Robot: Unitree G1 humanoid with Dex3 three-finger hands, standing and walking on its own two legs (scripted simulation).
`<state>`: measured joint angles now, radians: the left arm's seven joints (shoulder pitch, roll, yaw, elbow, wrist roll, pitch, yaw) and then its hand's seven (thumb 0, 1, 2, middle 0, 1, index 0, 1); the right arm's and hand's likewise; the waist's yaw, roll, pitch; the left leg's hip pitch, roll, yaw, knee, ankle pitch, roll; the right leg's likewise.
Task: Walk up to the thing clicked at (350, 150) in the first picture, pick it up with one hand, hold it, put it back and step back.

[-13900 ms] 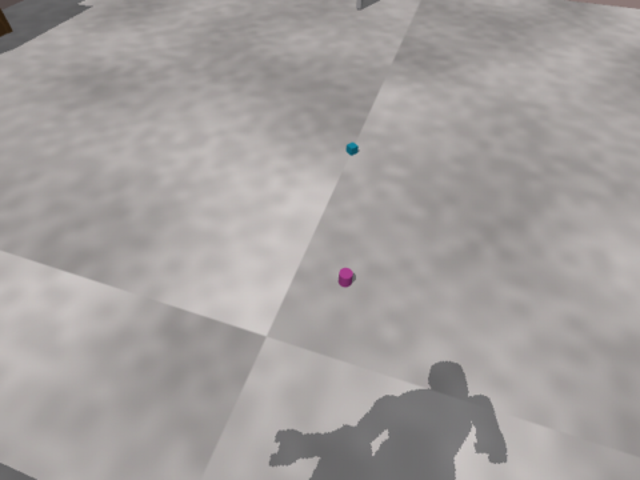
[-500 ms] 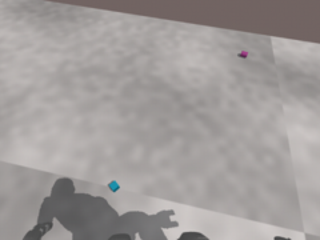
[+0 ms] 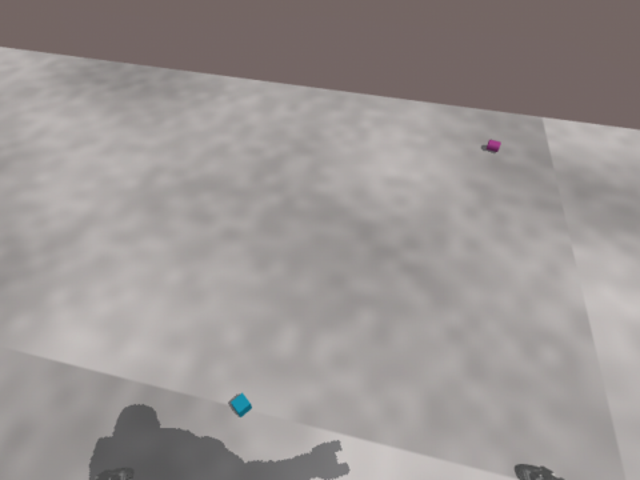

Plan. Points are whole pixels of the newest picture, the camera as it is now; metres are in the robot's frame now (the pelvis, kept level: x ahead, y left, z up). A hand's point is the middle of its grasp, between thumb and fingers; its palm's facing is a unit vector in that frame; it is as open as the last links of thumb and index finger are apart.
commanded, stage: walk up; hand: left
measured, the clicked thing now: (241, 405) +0.44 +0.24 -0.76
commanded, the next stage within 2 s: stand in 1.12 s
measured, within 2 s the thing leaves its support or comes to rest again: neither
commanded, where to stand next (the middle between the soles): +0.04 +0.00 m, yaw +1 degrees
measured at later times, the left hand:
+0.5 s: hand out of the picture +0.05 +0.26 -0.16, palm faces +0.00 -0.95 -0.31, open 7.3 cm
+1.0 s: hand out of the picture +0.08 +0.26 -0.15, palm faces -0.01 -0.95 -0.32, open 7.3 cm
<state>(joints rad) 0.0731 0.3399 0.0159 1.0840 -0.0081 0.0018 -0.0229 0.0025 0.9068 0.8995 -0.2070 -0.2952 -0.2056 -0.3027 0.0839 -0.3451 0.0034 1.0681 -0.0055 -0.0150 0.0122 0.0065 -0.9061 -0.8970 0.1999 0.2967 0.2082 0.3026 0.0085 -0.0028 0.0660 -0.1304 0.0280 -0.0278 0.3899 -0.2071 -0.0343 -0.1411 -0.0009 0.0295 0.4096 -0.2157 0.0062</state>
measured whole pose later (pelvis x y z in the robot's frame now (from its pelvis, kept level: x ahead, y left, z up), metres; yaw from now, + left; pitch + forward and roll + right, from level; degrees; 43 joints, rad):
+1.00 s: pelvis +0.00 +0.01 +0.00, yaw +0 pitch -2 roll +0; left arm 0.10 0.34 0.02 1.14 0.00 0.00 -0.02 0.00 0.91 0.90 -0.21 -0.29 -0.20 -0.30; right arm 0.08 -0.35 -0.01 1.12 -0.01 -0.01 0.01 0.01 -0.91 -0.90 0.20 0.30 0.21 0.30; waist 0.00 0.00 0.05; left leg -0.11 0.02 -0.02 0.32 -0.17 -0.02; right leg -0.12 -0.01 0.04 0.32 -0.17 0.02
